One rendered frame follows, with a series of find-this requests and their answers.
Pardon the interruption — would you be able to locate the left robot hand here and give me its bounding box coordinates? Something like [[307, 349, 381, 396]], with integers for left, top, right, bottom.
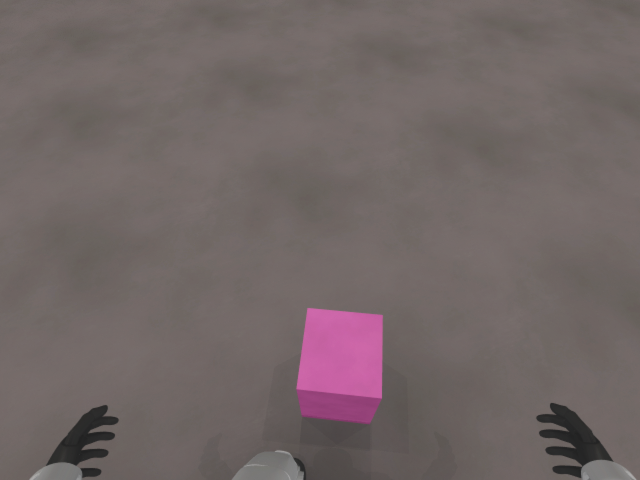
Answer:
[[46, 405, 119, 478]]

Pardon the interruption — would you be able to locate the robot right forearm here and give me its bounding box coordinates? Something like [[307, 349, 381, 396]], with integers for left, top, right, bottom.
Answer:
[[581, 460, 636, 480]]

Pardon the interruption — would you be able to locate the carton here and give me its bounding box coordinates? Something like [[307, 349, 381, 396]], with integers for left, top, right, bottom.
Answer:
[[296, 308, 383, 424]]

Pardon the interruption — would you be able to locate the robot left thigh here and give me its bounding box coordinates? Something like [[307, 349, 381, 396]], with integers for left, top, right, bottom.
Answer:
[[232, 452, 304, 480]]

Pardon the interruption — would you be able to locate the right robot hand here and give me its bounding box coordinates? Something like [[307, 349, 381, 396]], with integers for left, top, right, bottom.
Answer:
[[536, 403, 613, 478]]

